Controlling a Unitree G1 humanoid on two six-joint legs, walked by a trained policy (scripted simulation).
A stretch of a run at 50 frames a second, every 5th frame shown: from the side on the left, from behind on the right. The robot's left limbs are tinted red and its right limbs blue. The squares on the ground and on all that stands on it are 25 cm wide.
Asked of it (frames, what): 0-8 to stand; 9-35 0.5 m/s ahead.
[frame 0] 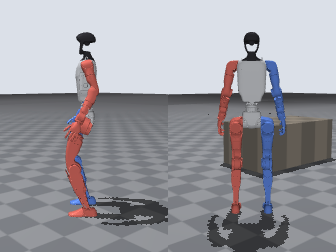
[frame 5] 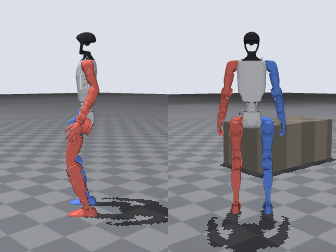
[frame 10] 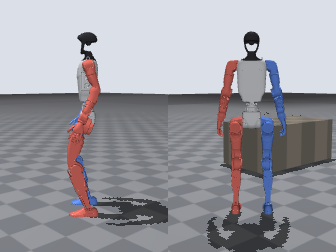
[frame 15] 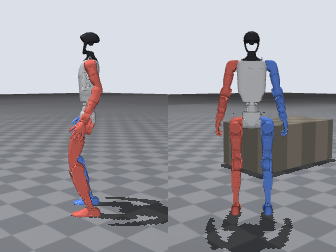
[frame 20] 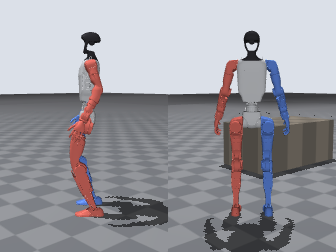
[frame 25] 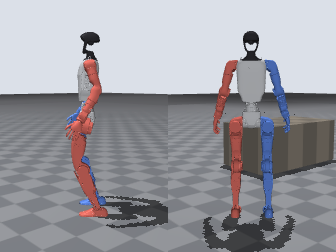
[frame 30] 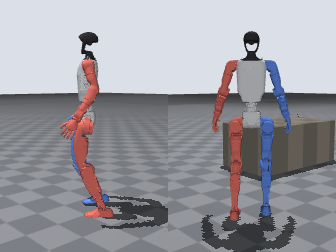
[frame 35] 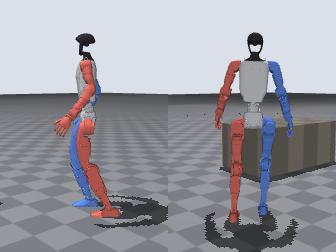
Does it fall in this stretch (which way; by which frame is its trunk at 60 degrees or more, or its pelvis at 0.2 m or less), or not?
no
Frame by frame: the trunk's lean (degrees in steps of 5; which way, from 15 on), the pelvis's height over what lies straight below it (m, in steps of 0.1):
0: 0, 0.8
5: 0, 0.8
10: 0, 0.8
15: 0, 0.8
20: 5, 0.8
25: 5, 0.8
30: 0, 0.8
35: 0, 0.8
